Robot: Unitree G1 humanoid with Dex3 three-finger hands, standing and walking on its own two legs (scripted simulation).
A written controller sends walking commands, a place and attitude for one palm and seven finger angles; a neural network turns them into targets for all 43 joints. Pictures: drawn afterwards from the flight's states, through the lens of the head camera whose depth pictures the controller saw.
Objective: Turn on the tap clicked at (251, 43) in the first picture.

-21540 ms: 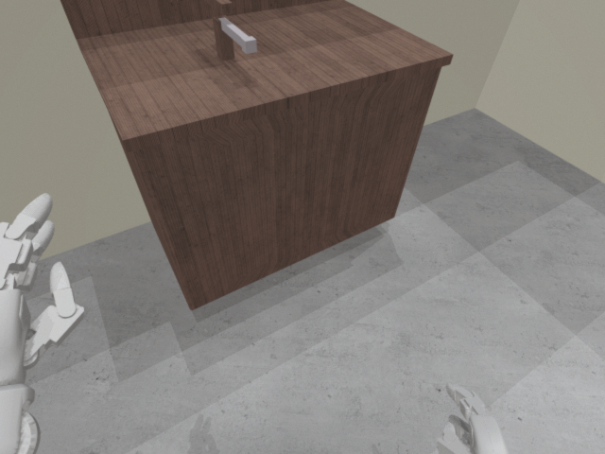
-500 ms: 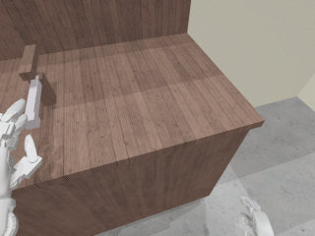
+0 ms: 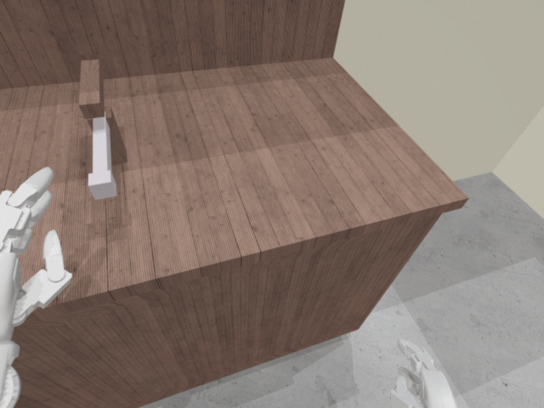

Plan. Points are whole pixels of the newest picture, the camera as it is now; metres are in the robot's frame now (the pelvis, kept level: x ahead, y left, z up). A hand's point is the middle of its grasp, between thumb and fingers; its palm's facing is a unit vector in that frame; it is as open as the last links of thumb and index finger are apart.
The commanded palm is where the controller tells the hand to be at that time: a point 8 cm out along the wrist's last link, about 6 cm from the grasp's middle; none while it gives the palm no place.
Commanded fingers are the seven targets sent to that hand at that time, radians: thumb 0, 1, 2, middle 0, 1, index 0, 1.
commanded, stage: come to a stop and stand still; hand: left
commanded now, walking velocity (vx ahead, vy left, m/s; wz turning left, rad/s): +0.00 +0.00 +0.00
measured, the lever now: (102, 185) +0.36 +0.28 +0.13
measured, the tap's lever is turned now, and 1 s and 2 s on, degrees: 0 0 0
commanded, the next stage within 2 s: look again from close up in 0.42 s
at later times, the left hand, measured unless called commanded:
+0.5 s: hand (4, 271) +0.20 +0.30 +0.16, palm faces +0.45 -0.82 -0.36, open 7.4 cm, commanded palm +0.15 +0.32 +0.18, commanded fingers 0.00 0.90 0.90 -0.20 -0.30 -0.20 -0.30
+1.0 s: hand (47, 255) +0.23 +0.27 +0.16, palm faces +0.43 -0.83 -0.35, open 7.4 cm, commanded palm +0.17 +0.30 +0.18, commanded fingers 0.00 0.90 0.90 -0.20 -0.30 -0.20 -0.30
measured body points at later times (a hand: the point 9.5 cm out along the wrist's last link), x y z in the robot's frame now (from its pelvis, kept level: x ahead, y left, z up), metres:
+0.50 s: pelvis -0.01 +0.03 +0.01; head +0.00 +0.06 +0.45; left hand +0.17 +0.34 +0.18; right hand +0.18 -0.18 -0.06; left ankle +0.06 +0.05 -0.74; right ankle +0.01 -0.12 -0.73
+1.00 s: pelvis +0.02 +0.01 +0.01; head +0.03 +0.04 +0.46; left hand +0.20 +0.32 +0.18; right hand +0.21 -0.20 -0.06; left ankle +0.06 +0.05 -0.74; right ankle +0.01 -0.12 -0.74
